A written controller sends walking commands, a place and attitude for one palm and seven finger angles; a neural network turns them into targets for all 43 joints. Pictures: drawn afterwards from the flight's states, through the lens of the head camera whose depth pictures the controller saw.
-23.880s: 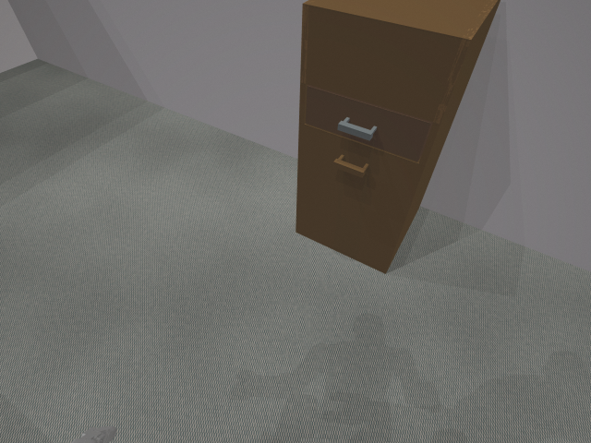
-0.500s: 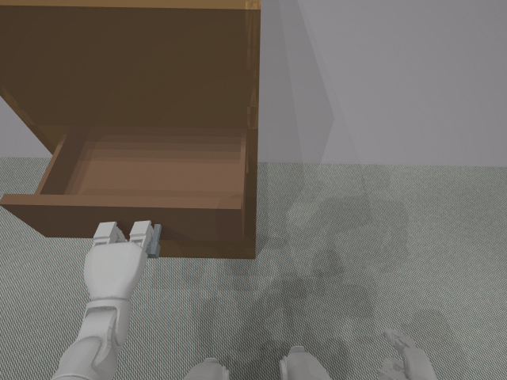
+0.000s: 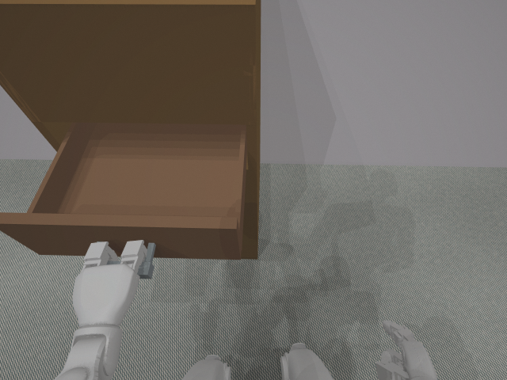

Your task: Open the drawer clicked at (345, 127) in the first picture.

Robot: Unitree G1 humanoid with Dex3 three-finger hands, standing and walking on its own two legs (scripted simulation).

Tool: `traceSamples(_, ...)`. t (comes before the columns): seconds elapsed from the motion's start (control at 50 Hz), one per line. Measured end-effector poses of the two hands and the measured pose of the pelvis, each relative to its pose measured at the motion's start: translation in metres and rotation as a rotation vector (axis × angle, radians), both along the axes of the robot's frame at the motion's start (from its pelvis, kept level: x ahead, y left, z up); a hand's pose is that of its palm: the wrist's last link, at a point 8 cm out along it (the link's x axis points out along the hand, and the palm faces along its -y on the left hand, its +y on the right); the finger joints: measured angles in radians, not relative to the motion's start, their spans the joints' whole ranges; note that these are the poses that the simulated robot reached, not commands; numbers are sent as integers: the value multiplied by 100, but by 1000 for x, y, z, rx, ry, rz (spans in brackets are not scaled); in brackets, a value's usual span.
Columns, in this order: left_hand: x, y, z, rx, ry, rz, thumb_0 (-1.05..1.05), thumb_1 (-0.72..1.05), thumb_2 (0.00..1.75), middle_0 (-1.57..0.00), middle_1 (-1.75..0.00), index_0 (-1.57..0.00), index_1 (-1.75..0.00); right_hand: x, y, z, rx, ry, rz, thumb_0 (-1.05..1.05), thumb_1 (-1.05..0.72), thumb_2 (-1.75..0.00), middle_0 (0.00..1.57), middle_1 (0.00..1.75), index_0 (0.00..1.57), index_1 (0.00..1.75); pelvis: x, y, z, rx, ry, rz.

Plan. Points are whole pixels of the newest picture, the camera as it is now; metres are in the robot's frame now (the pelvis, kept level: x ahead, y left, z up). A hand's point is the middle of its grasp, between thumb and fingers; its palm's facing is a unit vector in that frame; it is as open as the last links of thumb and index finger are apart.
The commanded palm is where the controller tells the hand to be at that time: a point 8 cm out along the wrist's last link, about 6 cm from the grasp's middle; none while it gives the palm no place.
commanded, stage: pull the drawer open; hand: left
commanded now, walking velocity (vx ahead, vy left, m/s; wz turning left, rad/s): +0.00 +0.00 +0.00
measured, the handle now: (122, 258) +0.31 +0.24 -0.03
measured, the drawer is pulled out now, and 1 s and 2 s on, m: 0.22 0.30 0.30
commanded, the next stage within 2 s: open the thumb to release the handle in 0.96 s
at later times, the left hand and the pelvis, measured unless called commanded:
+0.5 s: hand (114, 329) +0.21 +0.23 -0.05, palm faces -0.04 -0.06 -1.00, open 5.6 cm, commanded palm +0.15 +0.24 -0.01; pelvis +0.01 +0.00 -0.01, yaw +0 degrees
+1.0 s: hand (107, 353) +0.17 +0.23 -0.05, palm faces -0.07 -0.07 -1.00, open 5.8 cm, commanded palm +0.11 +0.24 -0.01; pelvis +0.00 -0.01 -0.02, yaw +1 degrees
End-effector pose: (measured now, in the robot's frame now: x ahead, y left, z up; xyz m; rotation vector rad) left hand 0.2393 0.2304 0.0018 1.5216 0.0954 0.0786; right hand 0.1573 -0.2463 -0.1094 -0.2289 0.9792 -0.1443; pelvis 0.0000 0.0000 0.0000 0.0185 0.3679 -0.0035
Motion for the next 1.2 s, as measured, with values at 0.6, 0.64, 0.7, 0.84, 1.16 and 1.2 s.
traceSamples(0.6,-61,-1,3,-15,44,16,2,73,76,-28,-132,-39,-132,55,17,-1,39,-112,119,1,-90,-90,20,30,20,30,10,-6,-11,9,12,5)
traceSamples(0.64,-65,-1,4,-16,49,18,2,73,76,-28,-132,-39,-132,56,18,-2,42,-116,126,1,-90,-90,20,30,20,30,9,-6,-12,10,12,6)
traceSamples(0.7,-71,-1,4,-18,54,18,2,73,76,-27,-132,-39,-132,56,19,-4,45,-117,132,1,-90,-90,20,30,20,30,8,-7,-14,13,13,6)
traceSamples(0.84,-83,0,5,-23,61,13,2,72,75,-27,-132,-39,-131,53,19,-10,45,-110,140,1,-90,-90,20,30,20,30,4,-9,-18,16,15,9)
traceSamples(1.16,-84,0,1,-3,7,-2,1,71,78,-31,-132,-40,-133,41,13,-26,19,-72,137,1,-90,-90,20,30,20,30,-4,-9,-28,11,29,26)
traceSamples(1.2,-83,0,1,1,-6,5,1,68,78,-32,-132,-41,-133,39,12,-29,16,-61,139,1,-90,-90,20,30,20,30,-6,-9,-29,10,25,30)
